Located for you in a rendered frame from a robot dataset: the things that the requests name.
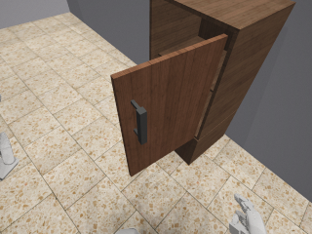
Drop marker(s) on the handle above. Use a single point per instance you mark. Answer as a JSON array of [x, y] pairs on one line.
[[141, 123]]

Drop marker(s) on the left robot hand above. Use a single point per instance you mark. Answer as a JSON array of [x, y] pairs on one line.
[[7, 159]]

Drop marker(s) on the cupboard door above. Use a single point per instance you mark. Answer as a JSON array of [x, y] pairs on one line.
[[173, 89]]

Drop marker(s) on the right robot hand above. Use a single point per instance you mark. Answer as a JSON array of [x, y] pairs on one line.
[[252, 222]]

